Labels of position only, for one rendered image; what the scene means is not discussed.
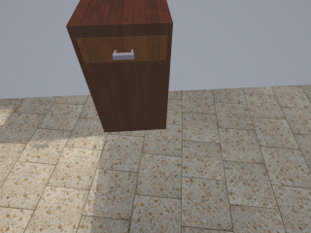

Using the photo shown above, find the cabinet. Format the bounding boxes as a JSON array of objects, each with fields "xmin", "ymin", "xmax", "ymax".
[{"xmin": 66, "ymin": 0, "xmax": 173, "ymax": 133}]

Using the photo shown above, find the drawer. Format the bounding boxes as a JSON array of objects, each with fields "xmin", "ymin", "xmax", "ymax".
[{"xmin": 76, "ymin": 35, "xmax": 167, "ymax": 64}]

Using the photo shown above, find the handle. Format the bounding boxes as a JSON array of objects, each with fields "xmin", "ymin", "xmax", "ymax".
[{"xmin": 112, "ymin": 49, "xmax": 134, "ymax": 60}]

